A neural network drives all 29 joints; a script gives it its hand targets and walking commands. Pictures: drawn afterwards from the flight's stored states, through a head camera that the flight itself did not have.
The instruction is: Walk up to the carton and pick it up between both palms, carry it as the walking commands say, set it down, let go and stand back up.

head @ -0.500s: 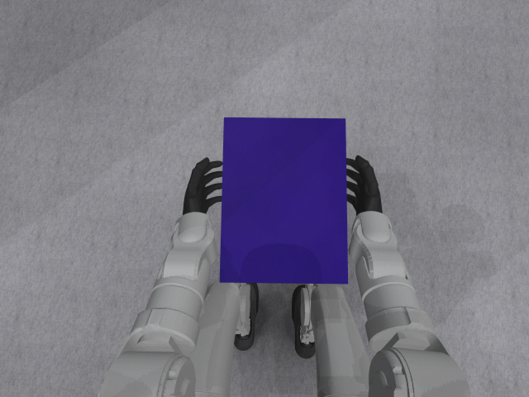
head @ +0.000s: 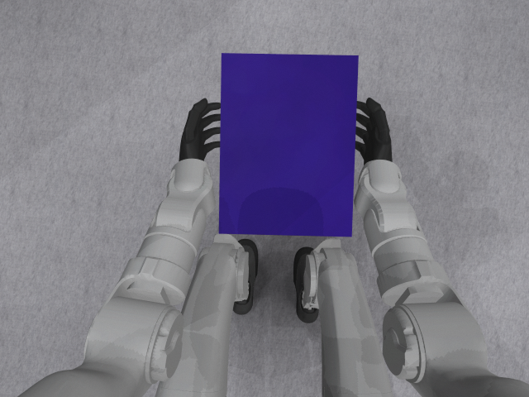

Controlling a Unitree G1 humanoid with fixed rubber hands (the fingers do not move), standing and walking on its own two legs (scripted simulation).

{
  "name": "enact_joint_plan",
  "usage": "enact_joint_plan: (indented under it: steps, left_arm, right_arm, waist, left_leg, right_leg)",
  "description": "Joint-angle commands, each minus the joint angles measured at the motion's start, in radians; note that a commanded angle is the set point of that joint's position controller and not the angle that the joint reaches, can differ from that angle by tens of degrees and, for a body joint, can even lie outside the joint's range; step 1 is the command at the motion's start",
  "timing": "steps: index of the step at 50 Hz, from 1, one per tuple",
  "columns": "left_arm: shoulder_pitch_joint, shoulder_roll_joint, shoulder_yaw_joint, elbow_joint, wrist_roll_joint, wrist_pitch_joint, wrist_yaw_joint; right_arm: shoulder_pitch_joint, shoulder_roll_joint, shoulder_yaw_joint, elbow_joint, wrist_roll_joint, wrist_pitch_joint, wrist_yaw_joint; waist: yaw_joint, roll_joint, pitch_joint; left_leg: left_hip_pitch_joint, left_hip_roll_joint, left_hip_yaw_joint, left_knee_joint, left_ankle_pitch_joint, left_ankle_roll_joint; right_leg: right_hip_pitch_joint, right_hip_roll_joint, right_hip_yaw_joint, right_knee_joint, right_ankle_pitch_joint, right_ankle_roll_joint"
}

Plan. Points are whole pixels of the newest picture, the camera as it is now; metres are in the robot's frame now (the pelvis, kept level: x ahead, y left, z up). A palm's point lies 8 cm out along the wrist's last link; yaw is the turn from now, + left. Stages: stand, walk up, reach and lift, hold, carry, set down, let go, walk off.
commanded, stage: set down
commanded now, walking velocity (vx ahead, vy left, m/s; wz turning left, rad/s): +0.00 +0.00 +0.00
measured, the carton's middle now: (283, 155) +0.44 -0.01 -0.21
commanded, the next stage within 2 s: none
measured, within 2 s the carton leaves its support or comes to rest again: rests again in 1.72 s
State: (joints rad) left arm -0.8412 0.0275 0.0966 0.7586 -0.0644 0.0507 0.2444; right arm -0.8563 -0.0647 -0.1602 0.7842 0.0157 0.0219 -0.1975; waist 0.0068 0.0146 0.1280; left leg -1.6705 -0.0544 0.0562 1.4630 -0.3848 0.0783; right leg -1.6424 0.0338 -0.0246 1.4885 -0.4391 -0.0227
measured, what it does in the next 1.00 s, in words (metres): lowers itself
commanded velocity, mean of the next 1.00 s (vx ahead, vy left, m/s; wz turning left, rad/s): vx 0.00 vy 0.00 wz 0.00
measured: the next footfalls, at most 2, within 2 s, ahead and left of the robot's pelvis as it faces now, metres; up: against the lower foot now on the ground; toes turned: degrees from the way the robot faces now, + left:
none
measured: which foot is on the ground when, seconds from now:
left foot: down 0.00-1.00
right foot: down 0.00-1.00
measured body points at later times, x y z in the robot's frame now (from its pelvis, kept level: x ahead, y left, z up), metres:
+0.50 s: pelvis -0.04 +0.00 -0.07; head +0.31 +0.01 +0.20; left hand +0.46 +0.13 -0.25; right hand +0.46 -0.14 -0.24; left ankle +0.12 +0.07 -0.54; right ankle +0.11 -0.11 -0.54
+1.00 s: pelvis -0.04 +0.00 -0.16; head +0.31 +0.01 +0.11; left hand +0.50 +0.12 -0.33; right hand +0.50 -0.15 -0.32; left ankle +0.12 +0.07 -0.54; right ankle +0.11 -0.11 -0.54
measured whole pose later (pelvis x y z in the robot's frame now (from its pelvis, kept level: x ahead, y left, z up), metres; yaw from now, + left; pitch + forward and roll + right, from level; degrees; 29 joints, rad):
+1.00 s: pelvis -0.04 +0.00 -0.16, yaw -1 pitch +25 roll -3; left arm -1.38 0.21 0.07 0.95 -0.15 0.22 0.22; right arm -1.37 -0.20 -0.17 0.97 0.13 0.17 -0.23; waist 0.01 0.01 0.53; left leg -2.02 -0.04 0.06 2.03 -0.44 0.08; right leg -1.96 0.03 -0.08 2.04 -0.51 -0.02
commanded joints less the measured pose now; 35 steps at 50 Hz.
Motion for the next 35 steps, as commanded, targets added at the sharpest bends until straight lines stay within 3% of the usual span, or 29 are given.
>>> enact_joint_plan:
  steps: [1,2,3,4,5,6,7,8,9,10,11,12,14,15,16,17,20,21,22,23,24,27,28,29,30,31,33,34,35]
  left_arm:
    - [-0.558,-0.399,-0.309,-0.184,-0.046,-0.037,-0.020]
    - [-0.558,-0.386,-0.308,-0.187,-0.042,-0.033,-0.020]
    - [-0.574,-0.405,-0.341,-0.223,-0.064,-0.037,-0.023]
    - [-0.584,-0.412,-0.341,-0.223,-0.067,-0.026,-0.024]
    - [-0.637,-0.402,-0.362,-0.244,-0.095,-0.027,-0.018]
    - [-0.611,-0.398,-0.355,-0.229,-0.086,-0.021,-0.023]
    - [-0.675,-0.394,-0.349,-0.261,-0.090,-0.017,-0.026]
    - [-0.668,-0.359,-0.345,-0.281,-0.078,-0.021,-0.027]
    - [-0.707,-0.373,-0.370,-0.262,-0.095,-0.009,-0.019]
    - [-0.697,-0.372,-0.338,-0.243,-0.087,-0.003,-0.016]
    - [-0.695,-0.350,-0.327,-0.207,-0.086,0.002,-0.018]
    - [-0.751,-0.372,-0.357,-0.293,-0.117,-0.001,-0.023]
    - [-0.804,-0.347,-0.394,-0.353,-0.155,0.009,-0.014]
    - [-0.777,-0.293,-0.354,-0.256,-0.125,0.020,-0.012]
    - [-0.814,-0.286,-0.370,-0.291,-0.136,0.026,-0.009]
    - [-0.847,-0.249,-0.373,-0.330,-0.154,0.030,-0.005]
    - [-0.907,-0.260,-0.388,-0.372,-0.166,0.042,-0.010]
    - [-0.952,-0.262,-0.407,-0.389,-0.173,0.050,-0.011]
    - [-1.030,-0.258,-0.399,-0.358,-0.206,0.058,-0.025]
    - [-1.023,-0.290,-0.394,-0.236,-0.182,0.077,-0.030]
    - [-1.073,-0.262,-0.363,-0.257,-0.162,0.075,-0.041]
    - [-1.132,-0.371,-0.373,-0.175,-0.174,0.086,-0.063]
    - [-1.188,-0.393,-0.385,-0.197,-0.167,0.082,-0.074]
    - [-1.188,-0.403,-0.314,-0.127,-0.130,0.089,-0.094]
    - [-1.172,-0.490,-0.305,-0.062,-0.112,0.100,-0.112]
    - [-1.170,-0.530,-0.253,0.008,-0.064,0.106,-0.136]
    - [-1.270,-0.612,-0.280,-0.093,-0.074,0.094,-0.172]
    - [-1.256,-0.661,-0.302,-0.091,-0.085,0.091,-0.179]
    - [-1.278,-0.681,-0.325,-0.111,-0.103,0.082,-0.188]
  right_arm:
    - [-0.543,0.414,0.271,-0.160,0.089,-0.051,0.007]
    - [-0.551,0.433,0.289,-0.145,0.102,-0.041,0.011]
    - [-0.518,0.424,0.263,-0.151,0.080,-0.046,0.003]
    - [-0.567,0.415,0.290,-0.227,0.102,-0.043,0.000]
    - [-0.599,0.438,0.290,-0.241,0.106,-0.036,-0.003]
    - [-0.590,0.439,0.303,-0.228,0.103,-0.027,-0.006]
    - [-0.596,0.416,0.287,-0.179,0.094,-0.019,-0.004]
    - [-0.582,0.440,0.318,-0.215,0.123,-0.015,-0.003]
    - [-0.688,0.388,0.307,-0.296,0.133,-0.030,-0.002]
    - [-0.703,0.403,0.341,-0.287,0.148,-0.019,-0.005]
    - [-0.683,0.359,0.289,-0.216,0.125,-0.016,-0.010]
    - [-0.700,0.382,0.309,-0.268,0.130,-0.016,-0.016]
    - [-0.772,0.368,0.365,-0.350,0.177,-0.006,-0.015]
    - [-0.770,0.328,0.337,-0.286,0.169,0.005,-0.019]
    - [-0.819,0.352,0.365,-0.321,0.184,0.019,-0.024]
    - [-0.832,0.354,0.389,-0.347,0.197,0.029,-0.029]
    - [-0.881,0.313,0.418,-0.422,0.235,0.043,-0.027]
    - [-0.933,0.353,0.428,-0.431,0.244,0.054,-0.021]
    - [-0.955,0.317,0.379,-0.353,0.195,0.064,-0.020]
    - [-0.979,0.340,0.359,-0.264,0.180,0.074,-0.012]
    - [-0.999,0.356,0.341,-0.238,0.184,0.086,-0.001]
    - [-1.032,0.421,0.297,-0.153,0.157,0.075,0.040]
    - [-1.043,0.428,0.263,-0.089,0.152,0.083,0.049]
    - [-1.059,0.461,0.247,-0.049,0.134,0.089,0.078]
    - [-1.086,0.499,0.234,-0.019,0.118,0.090,0.105]
    - [-1.104,0.541,0.216,0.057,0.092,0.096,0.132]
    - [-1.184,0.684,0.239,-0.031,0.097,0.096,0.164]
    - [-1.246,0.719,0.288,-0.091,0.135,0.086,0.175]
    - [-1.226,0.754,0.282,-0.065,0.116,0.093,0.177]
  waist:
    - [-0.045,0.002,-1.215]
    - [-0.013,-0.002,-1.225]
    - [-0.085,-0.006,-1.266]
    - [-0.053,0.017,-1.365]
    - [-0.078,-0.018,-1.318]
    - [-0.063,0.007,-1.341]
    - [-0.080,0.010,-1.343]
    - [-0.041,-0.002,-1.344]
    - [-0.060,0.002,-1.422]
    - [-0.025,0.010,-1.395]
    - [-0.040,0.005,-1.354]
    - [-0.076,0.007,-1.480]
    - [-0.063,0.012,-1.578]
    - [-0.047,0.011,-1.540]
    - [-0.039,0.020,-1.632]
    - [-0.045,-0.021,-1.701]
    - [-0.049,0.003,-1.764]
    - [-0.026,-0.013,-1.739]
    - [-0.079,-0.032,-1.625]
    - [-0.066,0.003,-1.519]
    - [-0.038,0.009,-1.471]
    - [-0.093,0.001,-1.458]
    - [-0.105,0.042,-1.400]
    - [-0.052,0.023,-1.315]
    - [-0.067,0.048,-1.281]
    - [-0.039,0.023,-1.216]
    - [-0.046,0.005,-1.412]
    - [-0.008,0.019,-1.517]
    - [-0.043,0.002,-1.564]
  left_leg:
    - [0.694,-0.099,-0.183,-0.055,0.143,-0.060]
    - [0.675,-0.099,-0.167,-0.037,0.166,-0.062]
    - [0.707,-0.103,-0.178,-0.028,0.191,-0.066]
    - [0.734,-0.095,-0.179,-0.007,0.198,-0.069]
    - [0.736,-0.097,-0.204,-0.018,0.180,-0.054]
    - [0.697,-0.098,-0.166,0.007,0.185,-0.065]
    - [0.668,-0.105,-0.163,0.011,0.127,-0.071]
    - [0.684,-0.096,-0.154,0.019,0.155,-0.063]
    - [0.728,-0.099,-0.184,0.031,0.177,-0.061]
    - [0.697,-0.098,-0.153,0.040,0.157,-0.065]
    - [0.677,-0.096,-0.171,0.037,0.141,-0.063]
    - [0.718,-0.103,-0.154,0.082,0.160,-0.069]
    - [0.785,-0.099,-0.161,0.108,0.216,-0.060]
    - [0.771,-0.088,-0.151,0.104,0.151,-0.055]
    - [0.785,-0.090,-0.146,0.110,0.160,-0.052]
    - [0.810,-0.083,-0.155,0.124,0.179,-0.047]
    - [0.871,-0.078,-0.127,0.172,0.298,-0.054]
    - [0.841,-0.083,-0.144,0.191,0.289,-0.046]
    - [0.778,-0.083,-0.155,0.181,0.197,-0.046]
    - [0.722,-0.079,-0.156,0.174,0.101,-0.049]
    - [0.674,-0.077,-0.147,0.180,0.096,-0.045]
    - [0.697,-0.072,-0.177,0.182,0.027,-0.051]
    - [0.667,-0.074,-0.175,0.189,0.003,-0.056]
    - [0.629,-0.074,-0.162,0.187,-0.024,-0.054]
    - [0.625,-0.072,-0.184,0.184,-0.076,-0.056]
    - [0.536,-0.073,-0.168,0.216,-0.093,-0.053]
    - [0.611,-0.070,-0.174,0.260,0.013,-0.050]
    - [0.647,-0.072,-0.154,0.288,0.098,-0.049]
    - [0.664,-0.083,-0.149,0.312,0.131,-0.054]
  right_leg:
    - [0.349,0.119,0.050,-0.004,0.142,0.004]
    - [0.342,0.127,0.046,0.014,0.157,0.009]
    - [0.336,0.129,0.033,0.025,0.175,0.011]
    - [0.373,0.129,0.044,0.043,0.166,0.008]
    - [0.331,0.133,0.031,0.039,0.158,0.014]
    - [0.367,0.130,0.042,0.044,0.172,0.008]
    - [0.368,0.126,0.038,0.055,0.134,0.001]
    - [0.391,0.118,0.047,0.046,0.157,0.006]
    - [0.349,0.133,0.027,0.101,0.164,0.009]
    - [0.376,0.131,0.038,0.082,0.155,0.009]
    - [0.341,0.126,0.029,0.107,0.146,0.007]
    - [0.397,0.134,0.027,0.102,0.142,0.010]
    - [0.418,0.134,0.030,0.129,0.185,0.005]
    - [0.423,0.125,0.028,0.122,0.131,0.006]
    - [0.483,0.121,0.024,0.133,0.159,0.006]
    - [0.537,0.118,0.020,0.141,0.184,0.013]
    - [0.547,0.125,0.023,0.171,0.247,0.021]
    - [0.513,0.122,0.031,0.191,0.231,0.020]
    - [0.445,0.127,0.025,0.191,0.163,0.011]
    - [0.380,0.116,0.028,0.196,0.097,0.010]
    - [0.352,0.119,0.038,0.202,0.083,0.007]
    - [0.275,0.121,0.016,0.224,0.045,-0.001]
    - [0.250,0.113,0.019,0.238,0.048,-0.006]
    - [0.187,0.121,0.023,0.239,-0.006,-0.008]
    - [0.154,0.117,0.016,0.259,-0.021,-0.009]
    - [0.117,0.115,0.034,0.263,-0.051,-0.011]
    - [0.169,0.131,0.023,0.311,0.030,0.002]
    - [0.216,0.126,0.029,0.325,0.087,-0.004]
    - [0.215,0.140,0.013,0.334,0.099,-0.002]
